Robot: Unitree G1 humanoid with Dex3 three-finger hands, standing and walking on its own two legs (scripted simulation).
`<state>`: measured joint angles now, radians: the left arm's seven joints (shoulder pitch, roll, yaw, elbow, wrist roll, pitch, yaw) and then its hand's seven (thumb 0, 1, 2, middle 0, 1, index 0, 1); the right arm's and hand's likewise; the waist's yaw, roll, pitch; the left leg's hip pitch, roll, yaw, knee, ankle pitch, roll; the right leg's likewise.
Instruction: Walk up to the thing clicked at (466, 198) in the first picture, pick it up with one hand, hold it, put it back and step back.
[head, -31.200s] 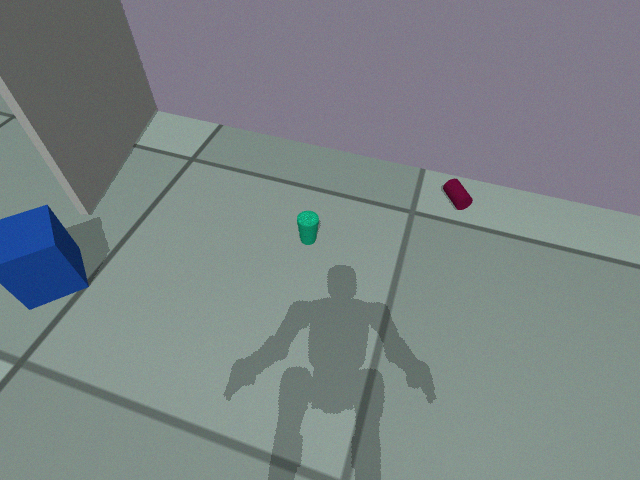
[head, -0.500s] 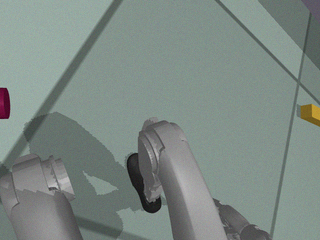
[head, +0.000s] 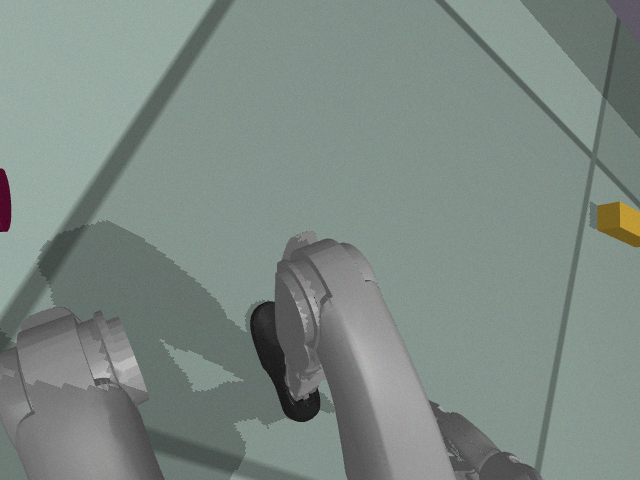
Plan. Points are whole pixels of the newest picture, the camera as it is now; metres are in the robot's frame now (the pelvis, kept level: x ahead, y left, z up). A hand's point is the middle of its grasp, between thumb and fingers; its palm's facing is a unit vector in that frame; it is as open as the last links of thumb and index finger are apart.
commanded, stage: open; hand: left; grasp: from above
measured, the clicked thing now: out of the picture +0.46 +0.28 -0.26
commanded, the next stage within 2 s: withdraw in 0.06 s
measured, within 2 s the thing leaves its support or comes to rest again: neither
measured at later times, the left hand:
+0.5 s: hand out of the picture +0.47 +0.32 -0.17, palm faces -0.24 -0.05 -0.97, open 13.9 cm
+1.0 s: hand out of the picture +0.43 +0.28 -0.10, palm faces -0.55 -0.11 -0.83, open 13.9 cm
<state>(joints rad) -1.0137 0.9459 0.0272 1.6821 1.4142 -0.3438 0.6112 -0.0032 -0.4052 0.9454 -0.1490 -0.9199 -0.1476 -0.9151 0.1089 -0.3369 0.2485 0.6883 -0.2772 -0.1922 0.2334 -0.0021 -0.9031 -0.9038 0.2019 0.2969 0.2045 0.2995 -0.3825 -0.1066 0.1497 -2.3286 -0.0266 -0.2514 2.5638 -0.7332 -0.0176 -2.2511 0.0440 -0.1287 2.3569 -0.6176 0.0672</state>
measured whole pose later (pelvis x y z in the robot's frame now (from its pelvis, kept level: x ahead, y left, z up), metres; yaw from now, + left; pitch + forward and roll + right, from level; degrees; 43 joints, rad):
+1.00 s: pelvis -0.01 -0.02 +0.06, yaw +8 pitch +33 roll -6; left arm -1.02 0.68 0.01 1.45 1.19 -0.17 0.22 0.00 -0.49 1.00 -0.13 -0.97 -0.11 -0.98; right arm 0.18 -0.34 0.07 0.68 -0.11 -0.01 0.15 0.00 -0.91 -0.91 0.20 0.30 0.20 0.30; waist -0.28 0.03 -0.03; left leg -2.21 -0.03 -0.13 2.30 -0.67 -0.03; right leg -2.19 0.00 -0.04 2.21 -0.60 0.04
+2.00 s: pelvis +0.01 -0.01 +0.23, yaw +11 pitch +28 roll -4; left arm -0.14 0.36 0.00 0.41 0.34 0.18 0.10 0.00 0.86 0.90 -0.22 -0.32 -0.22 -0.32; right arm 0.09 -0.26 -0.02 0.59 0.02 -0.04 0.00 0.01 -0.91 -0.90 0.20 0.30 0.20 0.30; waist -0.06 0.04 -0.20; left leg -1.63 -0.01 -0.09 1.76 -0.63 -0.02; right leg -1.60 -0.02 -0.03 1.70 -0.58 0.03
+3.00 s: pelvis +0.08 +0.00 +0.41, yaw +14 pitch +9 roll -3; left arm 0.49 0.23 0.02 -0.12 -0.05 0.45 0.01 0.01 0.91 0.90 -0.20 -0.30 -0.20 -0.30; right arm 0.27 -0.21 0.03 0.53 0.00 -0.24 -0.18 0.01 -0.90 -0.90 0.20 0.30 0.21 0.30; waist -0.03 0.04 -0.15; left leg -0.67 0.02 -0.08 1.01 -0.50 -0.01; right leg -0.64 -0.01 -0.04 0.93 -0.45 0.03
